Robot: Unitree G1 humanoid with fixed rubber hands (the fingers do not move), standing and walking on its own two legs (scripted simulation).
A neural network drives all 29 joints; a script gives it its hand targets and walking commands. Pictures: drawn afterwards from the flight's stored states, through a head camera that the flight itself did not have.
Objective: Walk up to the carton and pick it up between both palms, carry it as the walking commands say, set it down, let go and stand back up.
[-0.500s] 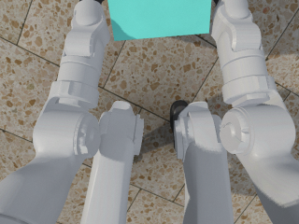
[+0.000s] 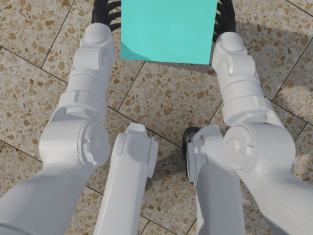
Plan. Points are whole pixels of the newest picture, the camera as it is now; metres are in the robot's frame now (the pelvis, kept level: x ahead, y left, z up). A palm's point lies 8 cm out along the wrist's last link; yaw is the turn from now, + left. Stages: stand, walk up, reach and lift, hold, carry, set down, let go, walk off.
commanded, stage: set down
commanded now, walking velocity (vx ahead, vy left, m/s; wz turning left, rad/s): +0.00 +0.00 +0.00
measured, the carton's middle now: (163, 26) +0.56 +0.00 -0.21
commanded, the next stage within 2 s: none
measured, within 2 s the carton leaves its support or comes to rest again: rests again in 1.32 s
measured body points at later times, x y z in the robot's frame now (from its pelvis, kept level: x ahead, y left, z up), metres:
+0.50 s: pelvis +0.00 +0.01 +0.00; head +0.35 +0.01 +0.28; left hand +0.54 +0.12 -0.16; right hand +0.52 -0.14 -0.17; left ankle +0.09 +0.11 -0.35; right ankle +0.14 -0.12 -0.35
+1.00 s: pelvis +0.01 +0.01 +0.00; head +0.36 +0.01 +0.28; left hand +0.54 +0.12 -0.17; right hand +0.53 -0.14 -0.17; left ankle +0.09 +0.11 -0.35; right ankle +0.14 -0.12 -0.35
